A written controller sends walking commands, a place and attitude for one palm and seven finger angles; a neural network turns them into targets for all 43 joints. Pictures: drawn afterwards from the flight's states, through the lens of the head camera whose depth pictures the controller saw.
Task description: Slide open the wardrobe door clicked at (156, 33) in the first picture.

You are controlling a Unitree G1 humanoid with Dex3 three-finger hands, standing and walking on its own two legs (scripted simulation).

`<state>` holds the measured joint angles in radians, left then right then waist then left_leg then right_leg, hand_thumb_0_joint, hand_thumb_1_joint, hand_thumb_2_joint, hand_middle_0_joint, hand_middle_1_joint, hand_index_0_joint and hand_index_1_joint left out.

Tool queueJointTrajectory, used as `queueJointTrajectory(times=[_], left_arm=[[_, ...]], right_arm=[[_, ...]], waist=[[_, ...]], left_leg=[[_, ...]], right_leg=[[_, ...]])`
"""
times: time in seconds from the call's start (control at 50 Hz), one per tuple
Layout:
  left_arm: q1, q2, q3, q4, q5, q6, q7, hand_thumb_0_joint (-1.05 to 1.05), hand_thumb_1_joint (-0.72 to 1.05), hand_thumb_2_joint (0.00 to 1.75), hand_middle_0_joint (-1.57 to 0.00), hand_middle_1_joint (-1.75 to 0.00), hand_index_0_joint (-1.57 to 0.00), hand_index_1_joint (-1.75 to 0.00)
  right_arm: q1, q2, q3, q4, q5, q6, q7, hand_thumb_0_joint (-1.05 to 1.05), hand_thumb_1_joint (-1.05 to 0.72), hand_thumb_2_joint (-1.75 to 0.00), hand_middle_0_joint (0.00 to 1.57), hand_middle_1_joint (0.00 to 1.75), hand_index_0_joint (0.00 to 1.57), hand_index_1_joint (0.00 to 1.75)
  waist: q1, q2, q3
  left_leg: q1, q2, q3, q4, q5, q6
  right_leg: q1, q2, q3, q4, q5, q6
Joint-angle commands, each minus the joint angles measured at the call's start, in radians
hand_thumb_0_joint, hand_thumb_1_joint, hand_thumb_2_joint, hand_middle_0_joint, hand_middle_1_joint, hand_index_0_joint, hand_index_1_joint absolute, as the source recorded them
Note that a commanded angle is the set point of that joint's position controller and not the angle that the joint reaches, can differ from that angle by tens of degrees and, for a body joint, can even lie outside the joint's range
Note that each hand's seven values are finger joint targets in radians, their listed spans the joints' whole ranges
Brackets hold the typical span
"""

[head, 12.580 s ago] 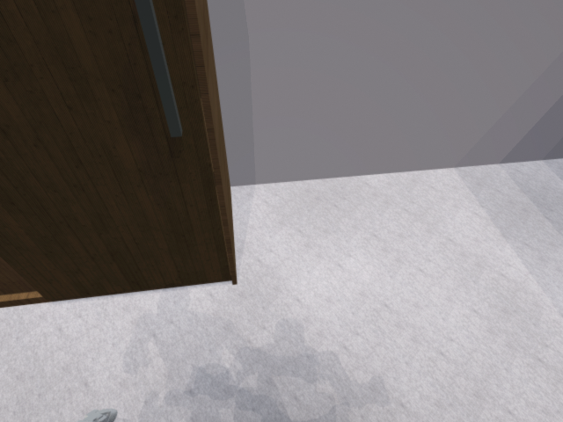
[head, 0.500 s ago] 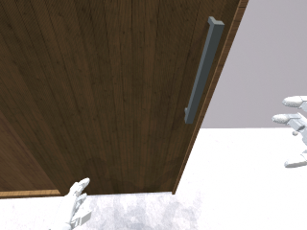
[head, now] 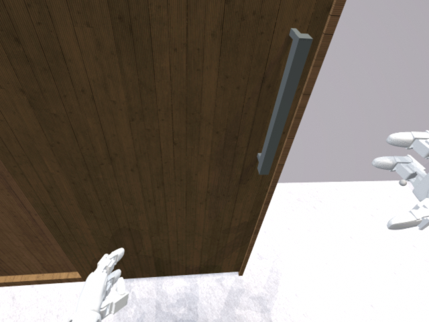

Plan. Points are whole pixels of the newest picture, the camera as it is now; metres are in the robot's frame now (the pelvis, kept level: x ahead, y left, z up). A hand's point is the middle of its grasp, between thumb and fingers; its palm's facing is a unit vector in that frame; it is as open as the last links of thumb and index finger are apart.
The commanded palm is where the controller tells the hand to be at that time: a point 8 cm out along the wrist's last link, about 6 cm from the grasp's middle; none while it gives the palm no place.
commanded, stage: move the hooked fingers beside the handle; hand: right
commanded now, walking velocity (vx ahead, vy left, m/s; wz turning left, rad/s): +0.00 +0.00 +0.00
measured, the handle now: (276, 112) +0.49 -0.12 +0.18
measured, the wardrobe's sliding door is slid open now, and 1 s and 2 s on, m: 0.00 0.00 0.00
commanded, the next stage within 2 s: none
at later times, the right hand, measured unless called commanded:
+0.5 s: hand (366, 162) +0.33 -0.24 +0.19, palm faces -0.03 +1.00 -0.07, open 14.0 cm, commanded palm +0.31 -0.28 +0.20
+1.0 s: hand (341, 142) +0.38 -0.22 +0.19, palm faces -0.05 +1.00 -0.03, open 14.0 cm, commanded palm +0.37 -0.26 +0.20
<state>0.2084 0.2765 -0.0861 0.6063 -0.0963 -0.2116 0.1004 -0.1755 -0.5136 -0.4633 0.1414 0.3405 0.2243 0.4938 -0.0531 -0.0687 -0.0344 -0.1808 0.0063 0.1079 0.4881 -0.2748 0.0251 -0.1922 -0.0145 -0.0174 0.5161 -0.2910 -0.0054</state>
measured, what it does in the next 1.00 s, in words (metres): stands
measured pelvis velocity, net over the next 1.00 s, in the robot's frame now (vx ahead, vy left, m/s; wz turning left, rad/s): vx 0.00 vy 0.00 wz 0.02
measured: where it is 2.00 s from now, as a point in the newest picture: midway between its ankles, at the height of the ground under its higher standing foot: outside the picture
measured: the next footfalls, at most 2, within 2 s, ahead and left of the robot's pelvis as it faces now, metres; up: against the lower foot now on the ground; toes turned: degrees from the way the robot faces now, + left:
none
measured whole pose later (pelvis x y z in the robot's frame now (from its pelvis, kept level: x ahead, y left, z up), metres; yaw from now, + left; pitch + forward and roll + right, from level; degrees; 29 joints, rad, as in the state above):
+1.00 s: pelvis +0.00 +0.00 +0.00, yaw +1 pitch +0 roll +0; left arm 0.25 0.28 -0.07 0.63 -0.09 -0.12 0.10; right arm -0.50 -0.44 -0.32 0.45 0.25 0.17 0.35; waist 0.01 -0.04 -0.03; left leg -0.22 0.01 0.08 0.47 -0.26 0.02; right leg -0.21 -0.01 -0.04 0.48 -0.28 -0.01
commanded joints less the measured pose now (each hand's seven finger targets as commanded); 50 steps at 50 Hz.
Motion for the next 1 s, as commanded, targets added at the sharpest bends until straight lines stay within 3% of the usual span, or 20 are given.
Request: queueJointTrajectory(times=[0.0, 0.06, 0.1, 0.14, 0.22, 0.28, 0.3, 0.36, 0.4, 0.44, 0.5, 0.54, 0.6, 0.64, 0.7, 0.78, 0.88, 0.96, 0.98], left_arm=[[-0.126, 0.105, 0.050, -0.160, -0.006, -0.063, 0.014, 0.00, 0.90, 0.90, -0.20, -0.30, -0.20, -0.30], [-0.126, 0.109, 0.050, -0.158, -0.005, -0.062, 0.017, 0.00, 0.90, 0.90, -0.20, -0.30, -0.20, -0.30], [-0.122, 0.109, 0.052, -0.154, -0.002, -0.055, 0.014, 0.00, 0.90, 0.90, -0.20, -0.30, -0.20, -0.30], [-0.130, 0.105, 0.050, -0.165, -0.003, -0.053, 0.011, 0.00, 0.90, 0.90, -0.20, -0.30, -0.20, -0.30], [-0.123, 0.109, 0.054, -0.166, -0.002, -0.042, 0.003, 0.00, 0.90, 0.90, -0.20, -0.30, -0.20, -0.30], [-0.124, 0.106, 0.057, -0.175, -0.004, -0.040, 0.000, 0.00, 0.90, 0.90, -0.20, -0.30, -0.20, -0.30], [-0.122, 0.106, 0.059, -0.178, -0.001, -0.037, -0.003, 0.00, 0.90, 0.90, -0.20, -0.30, -0.20, -0.30], [-0.118, 0.107, 0.059, -0.179, -0.005, -0.032, 0.000, 0.00, 0.90, 0.90, -0.20, -0.30, -0.20, -0.30], [-0.110, 0.106, 0.061, -0.166, -0.005, -0.027, 0.004, 0.00, 0.90, 0.90, -0.20, -0.30, -0.20, -0.30], [-0.105, 0.113, 0.063, -0.159, -0.006, -0.022, 0.010, 0.00, 0.90, 0.90, -0.20, -0.30, -0.20, -0.30], [-0.096, 0.118, 0.064, -0.147, -0.006, -0.014, 0.016, 0.00, 0.90, 0.90, -0.20, -0.30, -0.20, -0.30], [-0.103, 0.111, 0.061, -0.152, -0.004, -0.015, 0.018, 0.00, 0.90, 0.90, -0.20, -0.30, -0.20, -0.30], [-0.092, 0.109, 0.061, -0.147, -0.002, -0.010, 0.015, 0.00, 0.90, 0.90, -0.20, -0.30, -0.20, -0.30], [-0.090, 0.110, 0.063, -0.146, -0.002, -0.006, 0.012, 0.00, 0.90, 0.90, -0.20, -0.30, -0.20, -0.30], [-0.079, 0.119, 0.067, -0.140, -0.003, 0.011, 0.007, 0.00, 0.90, 0.90, -0.20, -0.30, -0.20, -0.30], [-0.082, 0.115, 0.065, -0.155, -0.006, 0.024, 0.008, 0.00, 0.90, 0.90, -0.20, -0.30, -0.20, -0.30], [-0.059, 0.117, 0.071, -0.142, 0.001, 0.024, 0.013, 0.00, 0.90, 0.90, -0.20, -0.30, -0.20, -0.30], [-0.049, 0.117, 0.070, -0.131, -0.003, 0.029, 0.013, 0.00, 0.90, 0.90, -0.20, -0.30, -0.20, -0.30], [-0.044, 0.119, 0.072, -0.125, -0.002, 0.029, 0.013, 0.00, 0.90, 0.90, -0.20, -0.30, -0.20, -0.30]], right_arm=[[-0.415, -0.256, -0.029, -0.193, 0.009, -0.066, -0.023, 0.00, 0.50, -0.30, 0.30, 1.20, 0.30, 1.20], [-0.455, -0.260, -0.034, -0.148, -0.004, -0.071, -0.037, 0.00, 0.50, -0.30, 0.30, 1.20, 0.30, 1.20], [-0.442, -0.293, -0.061, -0.134, -0.008, -0.072, -0.050, 0.00, 0.50, -0.30, 0.30, 1.20, 0.30, 1.20], [-0.473, -0.263, -0.042, -0.139, -0.013, -0.075, -0.056, 0.00, 0.50, -0.30, 0.30, 1.20, 0.30, 1.20], [-0.436, -0.277, -0.070, -0.106, -0.013, -0.072, -0.068, 0.00, 0.50, -0.30, 0.30, 1.20, 0.30, 1.20], [-0.433, -0.260, -0.062, -0.121, -0.016, -0.068, -0.074, 0.00, 0.50, -0.30, 0.30, 1.20, 0.30, 1.20], [-0.407, -0.261, -0.063, -0.133, -0.014, -0.067, -0.076, 0.00, 0.50, -0.30, 0.30, 1.20, 0.30, 1.20], [-0.455, -0.212, -0.015, -0.138, -0.019, -0.061, -0.082, 0.00, 0.50, -0.30, 0.30, 1.20, 0.30, 1.20], [-0.487, -0.204, 0.010, -0.120, -0.024, -0.059, -0.092, 0.00, 0.50, -0.30, 0.30, 1.20, 0.30, 1.20], [-0.523, -0.219, -0.003, -0.086, -0.026, -0.057, -0.105, 0.00, 0.50, -0.30, 0.30, 1.20, 0.30, 1.20], [-0.604, -0.217, 0.030, -0.075, -0.040, -0.071, -0.117, 0.00, 0.50, -0.30, 0.30, 1.20, 0.30, 1.20], [-0.664, -0.214, 0.039, -0.095, -0.046, -0.087, -0.123, 0.00, 0.50, -0.30, 0.30, 1.20, 0.30, 1.20], [-0.649, -0.193, 0.053, -0.069, -0.046, -0.099, -0.125, 0.00, 0.50, -0.30, 0.30, 1.20, 0.30, 1.20], [-0.615, -0.204, 0.026, -0.017, -0.045, -0.090, -0.128, 0.00, 0.50, -0.30, 0.30, 1.20, 0.30, 1.20], [-0.593, -0.205, 0.028, 0.069, -0.052, -0.068, -0.132, 0.00, 0.50, -0.30, 0.30, 1.20, 0.30, 1.20], [-0.695, -0.205, 0.052, 0.046, -0.066, -0.075, -0.146, 0.00, 0.50, -0.30, 0.30, 1.20, 0.30, 1.20], [-0.750, -0.216, 0.036, 0.057, -0.061, -0.121, -0.151, 0.00, 0.50, -0.30, 0.30, 1.20, 0.30, 1.20], [-0.780, -0.150, 0.108, 0.095, -0.069, -0.120, -0.151, 0.00, 0.50, -0.30, 0.30, 1.20, 0.30, 1.20], [-0.795, -0.144, 0.113, 0.111, -0.068, -0.118, -0.155, 0.00, 0.50, -0.30, 0.30, 1.20, 0.30, 1.20]], waist=[[0.034, -0.007, -0.141], [0.034, 0.000, -0.156], [0.020, 0.007, -0.171], [0.021, -0.021, -0.199], [0.013, 0.039, -0.210], [0.013, -0.002, -0.214], [0.005, 0.015, -0.216], [0.024, 0.005, -0.210], [0.034, 0.007, -0.175], [0.040, 0.025, -0.172], [0.053, 0.030, -0.190], [0.054, -0.027, -0.223], [0.049, 0.019, -0.249], [0.041, 0.033, -0.247], [0.038, 0.057, -0.192], [0.054, 0.005, -0.217], [0.061, 0.032, -0.282], [0.074, -0.009, -0.241], [0.078, 0.008, -0.235]], left_leg=[[-0.029, 0.011, -0.064, -0.089, 0.192, -0.009], [-0.027, 0.013, -0.058, -0.082, 0.178, -0.009], [-0.002, 0.016, -0.066, -0.084, 0.190, -0.005], [0.009, 0.017, -0.062, -0.068, 0.226, -0.003], [0.035, 0.018, -0.065, -0.065, 0.268, -0.007], [0.025, 0.018, -0.059, -0.055, 0.288, -0.004], [0.041, 0.020, -0.062, -0.056, 0.302, -0.003], [0.010, 0.015, -0.056, -0.053, 0.293, -0.005], [-0.015, 0.014, -0.062, -0.069, 0.261, -0.006], [-0.022, 0.013, -0.064, -0.075, 0.221, -0.008], [-0.019, 0.014, -0.068, -0.078, 0.212, -0.006], [-0.009, 0.016, -0.068, -0.073, 0.227, -0.001], [0.021, 0.013, -0.064, -0.065, 0.286, 0.001], [0.025, 0.014, -0.065, -0.062, 0.311, 0.000], [0.011, 0.017, -0.068, -0.070, 0.293, -0.002], [0.000, 0.018, -0.070, -0.067, 0.272, 0.001], [0.030, 0.014, -0.073, -0.060, 0.324, 0.001], [-0.006, 0.014, -0.070, -0.064, 0.315, 0.005], [-0.015, 0.014, -0.066, -0.064, 0.310, 0.005]], right_leg=[[0.081, 0.010, 0.054, -0.063, 0.183, -0.030], [0.075, 0.015, 0.059, -0.072, 0.171, -0.032], [0.069, 0.010, 0.057, -0.068, 0.187, -0.030], [0.080, 0.015, 0.056, -0.070, 0.214, -0.030], [0.060, 0.011, 0.044, -0.067, 0.237, -0.032], [0.072, 0.011, 0.041, -0.065, 0.258, -0.029], [0.065, 0.008, 0.038, -0.061, 0.271, -0.029], [0.077, 0.009, 0.040, -0.065, 0.264, -0.030], [0.076, 0.005, 0.035, -0.062, 0.235, -0.032], [0.063, 0.008, 0.041, -0.071, 0.198, -0.032], [0.077, 0.006, 0.042, -0.069, 0.201, -0.035], [0.102, 0.010, 0.046, -0.073, 0.217, -0.032], [0.111, 0.007, 0.046, -0.070, 0.271, -0.032], [0.102, 0.008, 0.040, -0.070, 0.280, -0.033], [0.056, 0.006, 0.035, -0.074, 0.254, -0.031], [0.068, 0.008, 0.035, -0.074, 0.243, -0.031], [0.100, 0.005, 0.034, -0.065, 0.292, -0.036], [0.101, 0.004, 0.034, -0.069, 0.288, -0.033], [0.100, 0.003, 0.041, -0.070, 0.285, -0.032]])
